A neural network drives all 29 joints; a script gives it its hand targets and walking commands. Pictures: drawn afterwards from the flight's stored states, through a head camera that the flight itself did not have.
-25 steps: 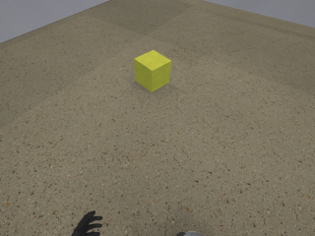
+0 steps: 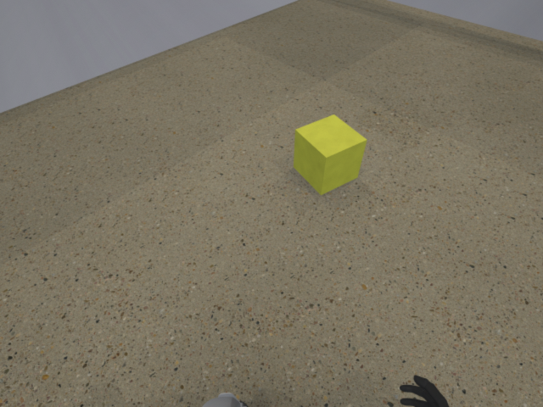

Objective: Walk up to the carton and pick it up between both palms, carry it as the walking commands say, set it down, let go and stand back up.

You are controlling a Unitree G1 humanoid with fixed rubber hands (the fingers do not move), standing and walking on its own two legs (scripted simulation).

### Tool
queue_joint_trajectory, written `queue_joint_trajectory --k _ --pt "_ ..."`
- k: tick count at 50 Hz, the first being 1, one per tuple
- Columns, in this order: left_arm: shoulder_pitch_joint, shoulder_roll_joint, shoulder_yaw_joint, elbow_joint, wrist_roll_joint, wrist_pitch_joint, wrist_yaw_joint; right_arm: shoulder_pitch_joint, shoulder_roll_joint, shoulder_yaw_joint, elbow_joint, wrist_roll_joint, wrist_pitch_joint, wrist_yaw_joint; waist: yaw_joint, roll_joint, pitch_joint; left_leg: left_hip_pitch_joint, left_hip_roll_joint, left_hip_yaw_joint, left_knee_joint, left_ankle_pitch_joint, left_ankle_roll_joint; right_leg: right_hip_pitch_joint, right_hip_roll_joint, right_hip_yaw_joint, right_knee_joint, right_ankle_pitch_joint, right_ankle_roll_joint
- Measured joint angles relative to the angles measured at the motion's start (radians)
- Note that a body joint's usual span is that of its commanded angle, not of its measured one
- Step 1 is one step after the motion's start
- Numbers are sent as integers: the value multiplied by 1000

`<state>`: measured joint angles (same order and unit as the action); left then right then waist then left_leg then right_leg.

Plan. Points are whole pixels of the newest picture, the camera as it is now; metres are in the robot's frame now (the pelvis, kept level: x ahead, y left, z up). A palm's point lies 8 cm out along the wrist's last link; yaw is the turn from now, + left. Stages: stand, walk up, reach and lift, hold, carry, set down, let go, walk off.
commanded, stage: walk up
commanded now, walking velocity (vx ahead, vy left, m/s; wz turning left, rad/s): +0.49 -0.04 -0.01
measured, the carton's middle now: (327, 154) +1.41 -0.12 -0.65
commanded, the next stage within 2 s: none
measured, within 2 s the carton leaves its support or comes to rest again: neither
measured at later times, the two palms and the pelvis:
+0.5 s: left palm (196, 279) +0.38 +0.21 -0.13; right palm out of the picture +0.09 -0.22 -0.10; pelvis +0.23 +0.00 +0.01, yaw +0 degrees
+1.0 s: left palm (211, 277) +0.37 +0.18 -0.11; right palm (426, 204) +0.61 -0.28 -0.12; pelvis +0.47 -0.05 +0.01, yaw +0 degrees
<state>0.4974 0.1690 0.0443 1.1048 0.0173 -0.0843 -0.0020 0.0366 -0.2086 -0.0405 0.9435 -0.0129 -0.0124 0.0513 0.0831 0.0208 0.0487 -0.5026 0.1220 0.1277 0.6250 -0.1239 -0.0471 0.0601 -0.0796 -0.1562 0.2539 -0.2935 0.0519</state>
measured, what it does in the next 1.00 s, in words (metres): walks ahead: left foot, then right foot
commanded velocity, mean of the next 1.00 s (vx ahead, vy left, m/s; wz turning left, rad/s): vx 0.49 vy -0.07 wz -0.01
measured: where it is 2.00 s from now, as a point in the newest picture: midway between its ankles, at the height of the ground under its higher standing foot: (311, 253)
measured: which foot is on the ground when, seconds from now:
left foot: up 0.00-0.04, down 0.06-0.62, up 0.64-1.00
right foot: down 0.00-0.06, up 0.08-0.60, down 0.62-1.00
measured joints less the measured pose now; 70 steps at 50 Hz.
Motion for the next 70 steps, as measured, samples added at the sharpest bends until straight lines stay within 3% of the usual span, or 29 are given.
queue_joint_trajectory --k 3,5,7,10,16,21,28,31,34,36,38,41,48,53,56,57,59,62,65,70 --pt "11 5 -4 16 -2 10 4 -10 7 3 -10 -7 -29 -14 2 -16 -8 90 -26 26 -100 -25 28 -28 -18 18 145 -113 16" --pt "-26 18 0 19 0 22 5 6 15 1 -1 -14 -48 -32 -16 -40 3 75 -33 33 -24 -53 75 -160 -17 84 475 -179 -17" --pt "-69 38 6 -1 4 27 1 62 13 5 25 -14 -52 -43 -31 -50 2 110 -28 34 -26 -92 89 -293 11 129 747 -138 -39" --pt "-144 66 17 -37 7 36 -12 167 10 2 77 -11 -61 -48 -63 -69 -4 204 -35 37 -124 -87 83 -435 -6 127 872 -16 -38" --pt "-280 80 31 -88 15 68 -35 363 18 6 139 -5 -78 -54 -121 -74 -5 356 -40 31 -261 -90 69 -605 -44 113 798 147 -14" --pt "-367 61 27 -118 8 84 -55 459 42 11 164 -5 -77 -61 -164 -73 0 459 -34 26 -326 -119 43 -641 -54 92 608 238 -9" --pt "-466 19 6 -156 2 75 -73 497 52 2 182 -11 -66 -68 -203 -50 0 570 -3 23 -372 -189 -25 -574 -26 51 329 212 -12" --pt "-478 15 1 -164 11 42 -59 498 38 -3 188 -6 -57 -63 -192 -32 -10 549 25 17 -232 -299 -40 -486 -10 16 231 164 -28" --pt "-451 15 15 -146 16 16 -32 413 18 1 165 -5 -47 -55 -162 0 12 337 34 -72 263 -359 26 -497 15 1 326 137 -77" --pt "-393 20 19 -123 19 8 -25 344 2 -5 136 -11 -51 -51 -139 8 13 202 12 -90 478 -285 51 -445 18 -4 298 113 -82" --pt "-325 22 19 -95 14 1 -17 278 -17 -16 109 -16 -47 -45 -108 20 8 103 7 -81 545 -196 54 -379 23 -5 237 117 -78" --pt "-214 26 14 -64 6 -10 -14 191 -36 -26 75 -20 -25 -30 -70 27 -1 11 9 -71 506 -107 44 -286 27 5 158 115 -76" --pt "-33 9 -5 -28 3 -14 -5 54 -29 -26 27 -10 13 4 -19 16 -5 -65 16 -56 229 39 -3 -107 8 17 20 90 -46" --pt "4 5 -9 -11 2 -1 -3 4 1 -6 -4 -4 4 4 -1 -1 -3 -10 7 -15 28 8 -7 -22 1 5 -6 27 -13" --pt "12 10 -11 -3 1 8 2 -7 11 1 -23 -10 -15 -4 12 -13 -11 67 -16 18 -73 -37 7 -15 -10 12 61 -54 15" --pt "17 11 -15 3 1 11 3 -7 11 1 -27 -13 -27 -10 8 -15 -15 98 -22 26 -108 -17 27 -39 -17 21 142 -104 13" --pt "-19 23 -10 7 4 26 3 12 18 -1 -24 -22 -47 -29 -11 -39 -4 81 -28 33 -31 -37 69 -166 -17 84 461 -179 -20" --pt "-90 52 6 -27 8 34 -5 108 15 -2 12 -21 -55 -42 -39 -58 -6 141 -25 36 -53 -102 79 -355 9 130 808 -105 -39" --pt "-176 74 21 -66 12 47 -19 221 12 -7 55 -17 -63 -48 -75 -71 -7 232 -33 39 -154 -89 70 -488 -13 122 877 10 -24" --pt "-300 87 30 -116 16 75 -40 381 18 -4 98 -13 -73 -55 -122 -67 2 351 -27 32 -254 -95 55 -619 -33 105 798 132 -3"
